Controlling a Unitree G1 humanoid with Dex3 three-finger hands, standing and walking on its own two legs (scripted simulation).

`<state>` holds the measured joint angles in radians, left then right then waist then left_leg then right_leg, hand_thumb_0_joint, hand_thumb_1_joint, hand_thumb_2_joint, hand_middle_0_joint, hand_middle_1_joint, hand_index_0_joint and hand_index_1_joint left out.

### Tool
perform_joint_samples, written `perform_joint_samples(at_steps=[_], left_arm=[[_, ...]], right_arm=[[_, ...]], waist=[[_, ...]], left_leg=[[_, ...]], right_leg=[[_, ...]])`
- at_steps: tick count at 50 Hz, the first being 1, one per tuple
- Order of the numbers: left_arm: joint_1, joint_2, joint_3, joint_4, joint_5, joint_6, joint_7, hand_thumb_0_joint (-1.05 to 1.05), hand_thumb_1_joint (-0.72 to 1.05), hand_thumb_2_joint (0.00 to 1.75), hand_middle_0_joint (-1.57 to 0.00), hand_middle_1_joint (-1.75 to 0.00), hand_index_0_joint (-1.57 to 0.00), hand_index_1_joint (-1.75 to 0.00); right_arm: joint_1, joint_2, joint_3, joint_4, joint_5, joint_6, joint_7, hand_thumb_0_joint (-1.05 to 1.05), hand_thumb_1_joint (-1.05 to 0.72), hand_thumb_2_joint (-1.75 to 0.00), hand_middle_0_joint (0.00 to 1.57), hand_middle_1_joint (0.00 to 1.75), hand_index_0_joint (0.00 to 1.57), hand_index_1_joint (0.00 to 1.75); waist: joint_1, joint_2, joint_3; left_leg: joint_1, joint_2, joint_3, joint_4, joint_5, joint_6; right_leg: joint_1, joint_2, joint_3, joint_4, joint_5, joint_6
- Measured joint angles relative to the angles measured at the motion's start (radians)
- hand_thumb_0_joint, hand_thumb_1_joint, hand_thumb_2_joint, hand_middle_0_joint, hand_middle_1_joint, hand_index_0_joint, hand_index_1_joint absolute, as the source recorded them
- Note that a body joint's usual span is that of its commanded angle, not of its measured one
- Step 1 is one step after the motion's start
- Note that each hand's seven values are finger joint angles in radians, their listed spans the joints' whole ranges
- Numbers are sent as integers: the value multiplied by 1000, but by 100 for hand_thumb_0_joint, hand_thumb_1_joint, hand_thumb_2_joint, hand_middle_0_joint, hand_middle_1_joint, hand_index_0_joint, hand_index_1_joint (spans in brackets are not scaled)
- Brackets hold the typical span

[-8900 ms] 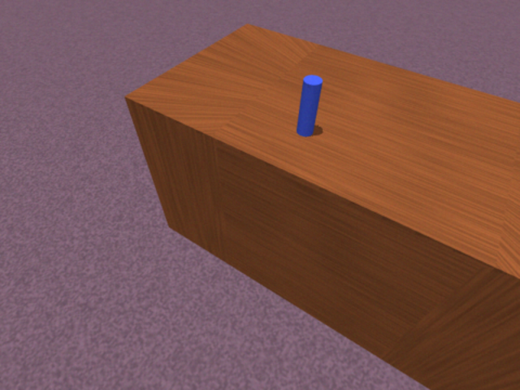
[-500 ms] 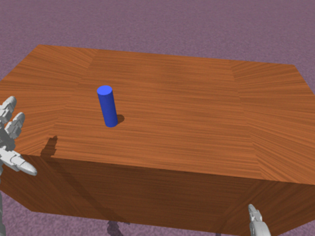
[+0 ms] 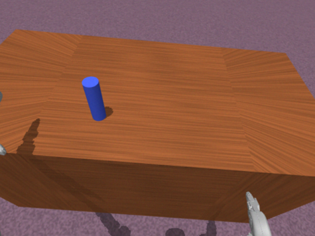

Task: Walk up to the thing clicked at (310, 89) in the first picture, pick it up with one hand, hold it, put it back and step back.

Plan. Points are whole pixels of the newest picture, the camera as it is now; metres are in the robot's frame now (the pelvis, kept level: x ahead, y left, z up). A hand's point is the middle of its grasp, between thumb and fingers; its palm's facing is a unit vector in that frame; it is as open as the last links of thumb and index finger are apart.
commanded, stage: go down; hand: left
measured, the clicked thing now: (95, 100) +0.51 +0.17 +0.01
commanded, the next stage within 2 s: approach in 1.60 s
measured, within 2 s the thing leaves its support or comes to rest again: neither
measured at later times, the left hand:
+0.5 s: hand out of the picture +0.39 +0.35 +0.12, palm faces +0.08 -1.00 +0.01, open 17.7 cm
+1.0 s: hand out of the picture +0.41 +0.36 +0.12, palm faces +0.09 -1.00 +0.01, open 17.7 cm
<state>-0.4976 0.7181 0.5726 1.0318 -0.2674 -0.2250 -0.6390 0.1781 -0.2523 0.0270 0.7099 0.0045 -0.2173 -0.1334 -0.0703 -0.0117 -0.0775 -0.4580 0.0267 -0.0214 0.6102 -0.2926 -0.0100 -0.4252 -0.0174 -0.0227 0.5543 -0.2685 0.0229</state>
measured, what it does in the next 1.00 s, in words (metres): stands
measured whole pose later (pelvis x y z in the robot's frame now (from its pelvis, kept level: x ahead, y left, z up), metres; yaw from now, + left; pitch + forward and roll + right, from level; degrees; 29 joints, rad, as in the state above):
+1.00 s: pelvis +0.01 +0.01 -0.02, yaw -1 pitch +14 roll -3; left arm -0.68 0.85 0.60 1.14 -0.20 -0.18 -0.65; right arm 0.23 -0.26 0.04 0.56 0.00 -0.22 -0.12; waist -0.11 -0.01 -0.13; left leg -0.68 0.03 -0.03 0.82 -0.39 0.00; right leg -0.63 -0.01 -0.03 0.73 -0.35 0.03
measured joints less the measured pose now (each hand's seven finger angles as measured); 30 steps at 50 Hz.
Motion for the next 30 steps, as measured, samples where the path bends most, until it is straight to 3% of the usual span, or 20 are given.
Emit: perform_joint_samples(at_steps=[30], left_arm=[[-88,62,12,48,37,25,-6,-2,-61,5,-5,-4,-5,-5]], right_arm=[[20,8,3,-69,-5,-9,13,-1,53,-5,6,5,6,5]], waist=[[-17,7,-48]], left_leg=[[-135,3,-5,134,-74,8]], right_leg=[[-122,3,-2,108,-59,9]])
